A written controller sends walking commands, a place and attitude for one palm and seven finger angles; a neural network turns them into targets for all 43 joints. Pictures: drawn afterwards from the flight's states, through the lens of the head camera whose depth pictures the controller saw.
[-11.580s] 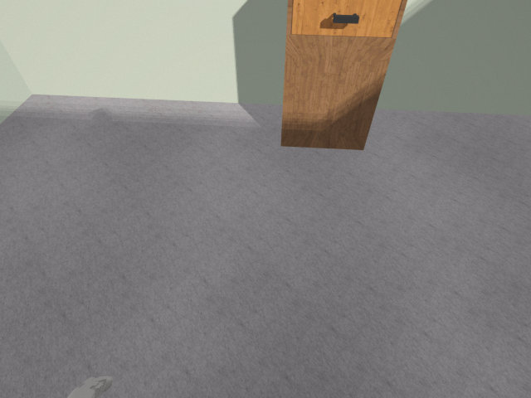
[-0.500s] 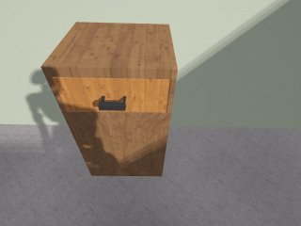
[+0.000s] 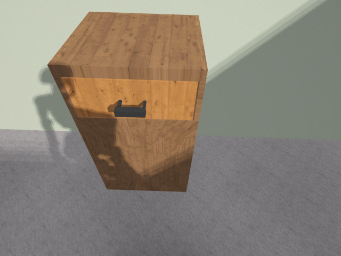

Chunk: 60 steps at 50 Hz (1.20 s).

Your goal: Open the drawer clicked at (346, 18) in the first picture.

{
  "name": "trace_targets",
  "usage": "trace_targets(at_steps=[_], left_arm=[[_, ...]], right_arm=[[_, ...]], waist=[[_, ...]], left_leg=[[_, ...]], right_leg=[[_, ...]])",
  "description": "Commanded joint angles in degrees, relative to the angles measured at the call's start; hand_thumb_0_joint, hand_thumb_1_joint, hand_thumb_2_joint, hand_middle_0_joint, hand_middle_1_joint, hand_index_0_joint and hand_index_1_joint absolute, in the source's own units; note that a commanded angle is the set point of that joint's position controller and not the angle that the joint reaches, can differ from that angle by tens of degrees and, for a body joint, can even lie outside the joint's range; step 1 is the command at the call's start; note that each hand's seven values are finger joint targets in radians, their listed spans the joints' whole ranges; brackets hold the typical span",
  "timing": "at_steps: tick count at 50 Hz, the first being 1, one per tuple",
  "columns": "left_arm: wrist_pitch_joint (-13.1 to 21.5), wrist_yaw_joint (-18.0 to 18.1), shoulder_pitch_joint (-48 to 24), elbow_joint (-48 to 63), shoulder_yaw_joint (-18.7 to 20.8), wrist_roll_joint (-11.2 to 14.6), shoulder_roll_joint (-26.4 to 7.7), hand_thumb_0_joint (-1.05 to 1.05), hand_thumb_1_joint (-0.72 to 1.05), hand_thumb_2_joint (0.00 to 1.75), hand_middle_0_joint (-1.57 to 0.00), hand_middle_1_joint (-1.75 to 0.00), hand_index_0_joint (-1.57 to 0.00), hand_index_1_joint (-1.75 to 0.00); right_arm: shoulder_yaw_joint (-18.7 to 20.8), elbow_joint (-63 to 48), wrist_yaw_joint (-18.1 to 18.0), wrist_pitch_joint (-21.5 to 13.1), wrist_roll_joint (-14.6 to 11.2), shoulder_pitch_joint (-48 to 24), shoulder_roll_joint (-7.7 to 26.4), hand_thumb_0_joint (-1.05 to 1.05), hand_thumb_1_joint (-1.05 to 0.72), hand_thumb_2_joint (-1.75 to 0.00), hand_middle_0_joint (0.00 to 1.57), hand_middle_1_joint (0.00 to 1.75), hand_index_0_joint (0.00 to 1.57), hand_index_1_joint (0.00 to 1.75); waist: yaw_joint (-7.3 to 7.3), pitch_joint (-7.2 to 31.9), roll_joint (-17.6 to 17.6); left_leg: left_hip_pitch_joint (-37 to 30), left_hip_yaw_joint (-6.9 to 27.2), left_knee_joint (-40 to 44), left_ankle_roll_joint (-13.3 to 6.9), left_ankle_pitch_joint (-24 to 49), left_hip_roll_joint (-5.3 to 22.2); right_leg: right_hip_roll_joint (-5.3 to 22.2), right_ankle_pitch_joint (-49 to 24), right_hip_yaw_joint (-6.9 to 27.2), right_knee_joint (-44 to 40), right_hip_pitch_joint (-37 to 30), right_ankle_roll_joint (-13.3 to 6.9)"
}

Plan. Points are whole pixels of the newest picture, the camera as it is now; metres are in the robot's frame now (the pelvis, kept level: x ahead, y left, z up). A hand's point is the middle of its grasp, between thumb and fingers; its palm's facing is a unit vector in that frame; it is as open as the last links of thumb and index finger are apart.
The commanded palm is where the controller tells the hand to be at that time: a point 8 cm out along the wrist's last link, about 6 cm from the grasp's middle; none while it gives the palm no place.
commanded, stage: look again from close up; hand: left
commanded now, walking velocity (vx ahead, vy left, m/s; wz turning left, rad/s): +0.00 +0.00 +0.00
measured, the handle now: (131, 107) +0.58 +0.17 -0.02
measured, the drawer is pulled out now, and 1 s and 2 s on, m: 0.00 0.00 0.00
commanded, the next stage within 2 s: shuffle to correct the standing spot in 0.36 s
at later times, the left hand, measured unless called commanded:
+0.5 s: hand out of the picture +0.01 +0.19 -0.18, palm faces +0.03 -0.99 -0.16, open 7.3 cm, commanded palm none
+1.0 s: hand out of the picture -0.07 +0.15 -0.19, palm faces +0.09 -0.99 -0.09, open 7.4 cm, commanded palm none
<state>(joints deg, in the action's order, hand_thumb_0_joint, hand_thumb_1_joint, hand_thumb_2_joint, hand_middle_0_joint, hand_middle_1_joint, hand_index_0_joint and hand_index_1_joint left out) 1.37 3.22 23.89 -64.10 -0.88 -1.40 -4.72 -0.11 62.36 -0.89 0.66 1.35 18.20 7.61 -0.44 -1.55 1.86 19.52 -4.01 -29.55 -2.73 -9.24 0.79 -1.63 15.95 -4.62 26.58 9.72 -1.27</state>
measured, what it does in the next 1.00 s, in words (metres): stands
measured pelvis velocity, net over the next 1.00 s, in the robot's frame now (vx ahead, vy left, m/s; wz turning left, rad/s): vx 0.01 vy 0.00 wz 0.01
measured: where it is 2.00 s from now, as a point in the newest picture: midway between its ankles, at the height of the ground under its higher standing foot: outside the picture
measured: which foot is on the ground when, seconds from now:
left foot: down 0.00-1.00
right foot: down 0.00-1.00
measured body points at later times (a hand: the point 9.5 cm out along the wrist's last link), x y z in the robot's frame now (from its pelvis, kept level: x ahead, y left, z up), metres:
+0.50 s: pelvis +0.00 +0.02 +0.00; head +0.00 +0.05 +0.45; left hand +0.01 +0.24 -0.17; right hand +0.02 -0.21 -0.14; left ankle +0.07 +0.08 -0.74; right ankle -0.02 -0.11 -0.74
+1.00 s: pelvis +0.01 +0.00 +0.00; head -0.01 +0.05 +0.45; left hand -0.08 +0.20 -0.18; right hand +0.01 -0.23 -0.14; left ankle +0.04 +0.07 -0.73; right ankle -0.02 -0.11 -0.74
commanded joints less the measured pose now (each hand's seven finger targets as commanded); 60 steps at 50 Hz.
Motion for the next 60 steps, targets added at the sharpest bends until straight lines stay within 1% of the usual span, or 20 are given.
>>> trace_targets(at_steps=[1, 3, 5, 14, 17, 24, 29, 32, 35, 38, 41, 44, 49, 50, 51, 52, 53, 55, 58, 60], left_arm=[[1.1, 0.4, 0.2, 4.6, 1.3, 0.5, -6.9, 0.0, 0.9, 0.9, -0.2, -0.3, -0.2, -0.3], [0.6, 0.2, 1.9, 4.6, 1.3, 0.4, -6.4, 0.0, 0.9, 0.9, -0.2, -0.3, -0.2, -0.3], [0.3, -0.1, 3.2, 4.7, 1.3, 0.4, -6.0, 0.0, 0.9, 0.9, -0.2, -0.3, -0.2, -0.3], [-0.3, -0.3, 1.5, 6.7, 1.5, 0.4, -7.2, 0.0, 0.9, 0.9, -0.2, -0.3, -0.2, -0.3], [-0.5, -0.4, 1.3, 7.1, 1.6, 0.3, -7.6, 0.0, 0.9, 0.9, -0.2, -0.3, -0.2, -0.3], [-0.7, -0.8, 1.9, 6.7, 1.4, 0.2, -7.8, 0.0, 0.9, 0.9, -0.2, -0.3, -0.2, -0.3], [-2.1, -1.9, 3.5, 6.9, 1.8, -0.8, -7.1, 0.0, 0.9, 0.9, -0.2, -0.3, -0.2, -0.3], [-2.8, -2.5, 5.5, 6.6, 2.3, -0.8, -6.3, 0.0, 0.9, 0.9, -0.2, -0.3, -0.2, -0.3], [-3.1, -2.9, 8.3, 5.5, 2.8, -0.6, -5.3, 0.0, 0.9, 0.9, -0.2, -0.3, -0.2, -0.3], [-2.8, -3.0, 11.0, 4.7, 3.3, -0.7, -6.0, 0.0, 0.9, 0.9, -0.2, -0.3, -0.2, -0.3], [-2.1, -1.8, 8.5, 5.9, 4.1, -0.7, -9.5, 0.0, 0.9, 0.9, -0.2, -0.3, -0.2, -0.3], [-1.1, -1.5, 3.8, 7.3, 4.1, -0.5, -9.3, 0.0, 0.9, 0.9, -0.2, -0.3, -0.2, -0.3], [-1.2, -1.8, 4.7, 5.6, 3.4, -0.4, -8.5, 0.0, 0.9, 0.9, -0.2, -0.3, -0.2, -0.3], [-1.3, -2.2, 5.3, 5.5, 2.9, -0.2, -6.8, 0.0, 0.9, 0.9, -0.2, -0.3, -0.2, -0.3], [-1.2, -2.7, 7.2, 6.0, 2.5, -0.2, -4.2, 0.0, 0.9, 0.9, -0.2, -0.3, -0.2, -0.3], [-1.4, -3.2, 5.2, 7.8, 2.8, -0.8, -4.6, 0.0, 0.9, 0.9, -0.2, -0.3, -0.2, -0.3], [-1.7, -3.6, 1.9, 8.4, 3.4, -1.6, -6.2, 0.0, 0.9, 0.9, -0.2, -0.3, -0.2, -0.3], [-1.7, -3.9, 1.1, 7.2, 3.8, -1.7, -5.6, 0.0, 0.9, 0.9, -0.2, -0.3, -0.2, -0.3], [-1.7, -4.3, 1.8, 6.0, 3.7, -1.5, -3.7, 0.0, 0.9, 0.9, -0.2, -0.3, -0.2, -0.3], [-2.0, -4.4, 0.2, 6.4, 3.8, -1.2, -3.7, 0.0, 0.9, 0.9, -0.2, -0.3, -0.2, -0.3]], right_arm=[[0.2, -4.1, 0.1, -1.6, -0.2, 4.6, 3.9, 0.0, -0.9, -0.9, 0.2, 0.3, 0.2, 0.3], [0.2, -4.5, -0.2, -1.7, -0.1, 3.9, 4.8, 0.0, -0.9, -0.9, 0.2, 0.3, 0.2, 0.3], [0.3, -5.2, -0.4, -1.8, -0.3, 2.7, 5.5, 0.0, -0.9, -0.9, 0.2, 0.3, 0.2, 0.3], [0.5, -5.2, -0.5, -2.2, -0.3, 1.9, 7.0, 0.0, -0.9, -0.9, 0.2, 0.3, 0.2, 0.3], [0.5, -5.2, -0.5, -2.2, -0.3, 1.6, 7.7, 0.0, -0.9, -0.9, 0.2, 0.3, 0.2, 0.3], [0.8, -4.6, -0.3, -1.8, -0.3, 0.9, 8.2, 0.0, -0.9, -0.9, 0.2, 0.3, 0.2, 0.3], [2.7, -4.7, -0.9, -1.0, 0.0, 1.2, 11.7, 0.0, -0.9, -0.9, 0.2, 0.3, 0.2, 0.3], [3.3, -5.3, -1.2, -0.8, 0.3, 0.9, 12.3, 0.0, -0.9, -0.9, 0.2, 0.3, 0.2, 0.3], [3.7, -5.4, -1.3, -0.6, 0.4, 0.0, 11.9, 0.0, -0.9, -0.9, 0.2, 0.3, 0.2, 0.3], [3.7, -5.5, -1.2, -0.4, 0.5, -0.9, 9.9, 0.0, -0.9, -0.9, 0.2, 0.3, 0.2, 0.3], [2.5, -6.5, -0.7, -0.5, 0.1, -0.5, 4.8, 0.0, -0.9, -0.9, 0.2, 0.3, 0.2, 0.3], [2.6, -6.2, 0.0, -0.9, 0.0, -0.2, 3.7, 0.0, -0.9, -0.9, 0.2, 0.3, 0.2, 0.3], [1.6, -4.1, -0.4, -2.5, 0.0, 6.2, 1.9, 0.0, -0.9, -0.9, 0.2, 0.3, 0.2, 0.3], [2.0, -2.8, -1.0, -2.9, 0.0, 10.1, 4.3, 0.0, -0.9, -0.9, 0.2, 0.3, 0.2, 0.3], [3.4, -1.8, -1.5, -3.3, 0.4, 14.9, 9.4, 0.0, -0.9, -0.9, 0.2, 0.3, 0.2, 0.3], [4.3, -2.2, -2.2, -2.9, 0.2, 16.1, 12.6, 0.0, -0.9, -0.9, 0.2, 0.3, 0.2, 0.3], [4.4, -2.6, -2.2, -2.6, 0.2, 13.6, 12.3, 0.0, -0.9, -0.9, 0.2, 0.3, 0.2, 0.3], [2.9, -3.1, -2.1, -3.4, 0.2, 8.6, 7.6, 0.0, -0.9, -0.9, 0.2, 0.3, 0.2, 0.3], [2.1, -2.8, -2.0, -5.1, -0.2, 8.4, 5.2, 0.0, -0.9, -0.9, 0.2, 0.3, 0.2, 0.3], [2.1, -2.1, -2.0, -5.6, -0.3, 10.0, 5.1, 0.0, -0.9, -0.9, 0.2, 0.3, 0.2, 0.3]], waist=[[-2.14, -0.4, -0.2], [-0.81, -1.8, 3.0], [0.33, -3.2, 1.1], [0.6, -1.7, -1.7], [0.67, -0.9, 0.6], [0.5, -1.7, -1.7], [0.27, -2.1, 2.6], [0.69, -0.8, 2.8], [1.63, -0.5, 2.4], [2.49, -2.1, -2.5], [1.22, -5.8, -16.3], [-0.43, -5.9, -8.1], [-1.77, -4.4, -4.1], [-2.8, -3.4, 2.0], [-3.67, -1.1, 13.6], [-3.69, -2.2, 11.9], [-3.29, -4.5, 6.0], [-0.57, -7.5, 3.2], [0.85, -4.5, 0.7], [0.33, -2.9, 2.0]], left_leg=[[-6.5, 6.2, 1.4, 0.6, -1.7, 3.7], [-3.2, 8.7, 4.4, -0.5, -2.2, 5.2], [0.1, 9.9, 6.2, -1.1, -4.5, 5.8], [-1.6, 9.8, 7.8, -1.2, -1.8, 6.2], [-2.0, 10.9, 9.8, -1.3, -3.1, 6.7], [-1.9, 11.7, 13.3, -1.1, -12.4, 6.8], [-1.3, 18.5, 19.9, -3.9, -28.4, 12.4], [-1.1, 19.7, 20.8, -5.6, -28.6, 14.4], [2.8, 15.8, 20.1, -4.2, -26.7, 13.3], [7.2, 9.0, 14.3, -1.1, -25.2, 8.6], [10.6, -2.2, -10.3, 0.6, -13.9, -0.3], [10.7, -1.2, -22.6, -0.4, -14.1, 1.2], [-8.8, -3.8, 1.1, 0.9, -8.0, 0.8], [-13.4, 2.1, 6.3, 0.6, -10.7, 5.2], [-18.3, 21.7, 14.9, -3.4, -19.2, 18.2], [-16.9, 32.9, 21.6, -8.8, -26.9, 26.6], [-10.7, 31.1, 23.3, -9.6, -31.0, 25.8], [-2.7, 23.1, 23.7, -7.3, -23.1, 21.2], [-5.5, 10.4, 21.1, -5.2, -3.1, 16.2], [-8.0, 7.3, 19.9, -5.5, 2.7, 15.6]], right_leg=[[8.5, 2.0, 8.2, -5.6, 8.7, -3.8], [6.4, 0.4, 6.5, -2.5, 7.1, -3.3], [5.9, -0.5, 6.1, -2.1, 5.3, -2.9], [6.4, -3.5, 5.6, -2.4, 3.1, -1.7], [6.2, -3.1, 5.0, -2.4, 2.2, -1.4], [6.1, -0.4, 4.5, -4.0, 2.7, -1.0], [2.7, 6.9, 0.8, 3.2, 7.0, -1.1], [2.2, 8.6, 0.7, 6.5, 7.3, -1.7], [1.5, 6.0, -0.2, 1.2, 1.5, -2.1], [2.9, 7.3, 2.1, -6.5, -2.6, -3.1], [15.9, 25.5, 20.8, -19.6, 4.2, -9.7], [15.6, 13.1, 16.1, -18.6, 6.4, -11.2], [9.6, 9.9, 8.6, -8.3, 14.0, -7.6], [7.0, 8.4, 6.5, -0.5, 16.6, -6.0], [2.5, 10.3, 1.6, 12.7, 24.8, -2.8], [2.0, 14.0, 1.8, 23.8, 30.3, -1.5], [4.2, 10.3, 5.1, 30.5, 29.5, -1.9], [6.0, 1.8, 6.5, 36.4, 28.1, -0.9], [6.2, -6.8, 5.4, 38.2, 27.0, 0.7], [6.6, -7.9, 5.0, 37.3, 27.8, 1.4]])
